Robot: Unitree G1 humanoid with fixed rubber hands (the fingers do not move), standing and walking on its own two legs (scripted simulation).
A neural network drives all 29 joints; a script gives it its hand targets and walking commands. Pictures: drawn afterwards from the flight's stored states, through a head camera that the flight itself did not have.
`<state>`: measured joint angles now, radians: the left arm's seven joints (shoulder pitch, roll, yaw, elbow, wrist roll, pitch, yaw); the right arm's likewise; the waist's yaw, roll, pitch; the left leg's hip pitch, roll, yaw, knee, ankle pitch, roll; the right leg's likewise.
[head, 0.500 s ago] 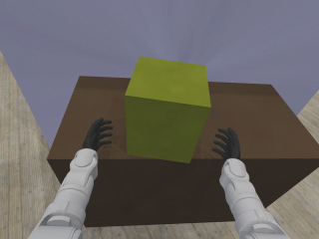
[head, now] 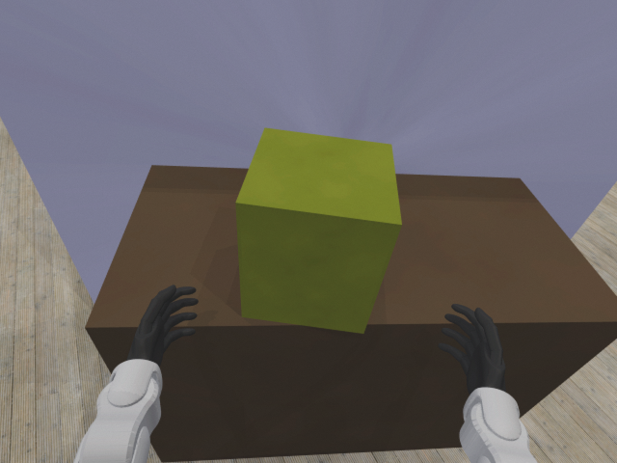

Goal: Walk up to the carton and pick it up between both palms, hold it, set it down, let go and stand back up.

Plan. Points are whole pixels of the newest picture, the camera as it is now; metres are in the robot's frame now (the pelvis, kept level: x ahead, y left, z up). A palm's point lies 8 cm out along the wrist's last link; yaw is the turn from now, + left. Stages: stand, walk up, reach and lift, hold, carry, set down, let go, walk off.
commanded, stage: set down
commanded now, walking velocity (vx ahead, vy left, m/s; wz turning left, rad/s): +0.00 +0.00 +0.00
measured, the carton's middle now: (315, 232) +0.49 +0.00 +0.05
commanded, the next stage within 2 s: let go in 1.82 s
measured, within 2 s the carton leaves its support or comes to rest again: neither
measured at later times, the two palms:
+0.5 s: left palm (152, 371) +0.25 +0.20 +0.01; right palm (487, 409) +0.21 -0.20 +0.03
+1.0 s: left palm (146, 403) +0.23 +0.21 -0.01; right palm (487, 422) +0.20 -0.21 +0.01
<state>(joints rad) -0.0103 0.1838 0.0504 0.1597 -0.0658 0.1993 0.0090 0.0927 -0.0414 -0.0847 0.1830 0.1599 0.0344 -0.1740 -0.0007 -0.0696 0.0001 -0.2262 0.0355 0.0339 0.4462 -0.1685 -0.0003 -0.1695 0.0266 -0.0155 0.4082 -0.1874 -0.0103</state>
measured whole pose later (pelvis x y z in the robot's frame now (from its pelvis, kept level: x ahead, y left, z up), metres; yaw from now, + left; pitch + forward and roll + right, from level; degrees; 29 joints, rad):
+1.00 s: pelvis +0.02 +0.00 +0.00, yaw -1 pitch -4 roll +0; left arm 0.22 0.19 0.05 0.13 -0.07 0.17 -0.02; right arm 0.30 -0.04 -0.07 0.05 0.13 0.09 -0.08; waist 0.00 -0.04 0.09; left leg -0.15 0.04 0.06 0.40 -0.18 -0.01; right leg -0.12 0.03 0.01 0.39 -0.21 -0.02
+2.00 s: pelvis +0.03 +0.00 +0.00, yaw -1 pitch -3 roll +0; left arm 0.22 0.19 0.05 0.43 -0.07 0.15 0.00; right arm 0.22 -0.07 -0.07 0.50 0.03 -0.08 0.01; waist 0.00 -0.02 0.10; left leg -0.15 0.04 0.06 0.40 -0.19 -0.01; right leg -0.12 0.03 0.01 0.39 -0.22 -0.02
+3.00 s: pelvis +0.07 +0.00 +0.00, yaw -1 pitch -1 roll +0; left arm 0.22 0.25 0.05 0.58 -0.07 -0.01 0.01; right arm 0.18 -0.22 -0.07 0.62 -0.01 -0.04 0.01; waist 0.00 0.00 0.06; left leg -0.17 0.04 0.06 0.46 -0.28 0.00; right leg -0.12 0.03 0.01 0.42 -0.29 -0.02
